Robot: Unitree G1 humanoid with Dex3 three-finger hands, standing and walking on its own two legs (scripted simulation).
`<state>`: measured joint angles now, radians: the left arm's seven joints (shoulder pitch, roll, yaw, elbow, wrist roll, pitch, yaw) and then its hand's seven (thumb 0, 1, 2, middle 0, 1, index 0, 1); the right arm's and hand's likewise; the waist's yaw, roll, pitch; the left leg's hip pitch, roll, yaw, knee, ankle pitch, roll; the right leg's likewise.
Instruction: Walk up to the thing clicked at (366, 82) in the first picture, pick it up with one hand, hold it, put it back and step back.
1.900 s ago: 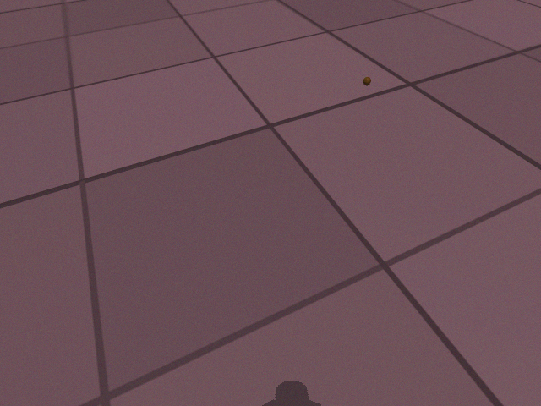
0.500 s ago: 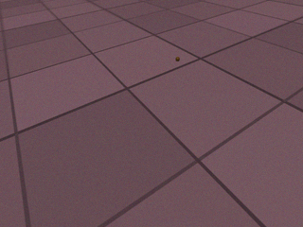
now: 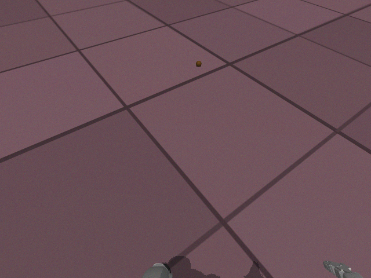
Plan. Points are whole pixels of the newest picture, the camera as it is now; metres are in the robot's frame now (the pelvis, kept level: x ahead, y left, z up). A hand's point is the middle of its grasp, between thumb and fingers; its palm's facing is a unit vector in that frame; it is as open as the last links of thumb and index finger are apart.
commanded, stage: walk up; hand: left
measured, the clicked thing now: (198, 63) +2.12 +0.07 -0.73
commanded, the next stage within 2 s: none
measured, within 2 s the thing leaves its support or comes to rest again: neither
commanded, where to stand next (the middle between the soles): +1.69 -0.14 m, yaw -6 degrees
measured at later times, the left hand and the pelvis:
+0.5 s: hand (138, 143) +0.53 +0.23 -0.11, palm faces -0.17 -0.91 -0.39, open 7.4 cm; pelvis +0.34 -0.02 -0.01, yaw -4 degrees
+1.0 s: hand (141, 122) +0.68 +0.26 -0.16, palm faces -0.08 -0.93 -0.37, open 7.4 cm; pelvis +0.63 -0.03 -0.01, yaw -6 degrees
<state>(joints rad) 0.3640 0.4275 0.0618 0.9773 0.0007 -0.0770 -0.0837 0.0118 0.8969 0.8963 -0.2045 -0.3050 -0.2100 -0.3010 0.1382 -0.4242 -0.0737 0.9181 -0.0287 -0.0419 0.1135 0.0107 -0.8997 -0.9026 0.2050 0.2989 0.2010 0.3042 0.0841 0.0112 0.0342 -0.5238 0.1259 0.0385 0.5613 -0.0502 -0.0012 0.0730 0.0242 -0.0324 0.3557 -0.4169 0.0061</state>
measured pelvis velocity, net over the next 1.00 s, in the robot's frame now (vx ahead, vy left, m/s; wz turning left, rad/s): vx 0.63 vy -0.03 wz -0.11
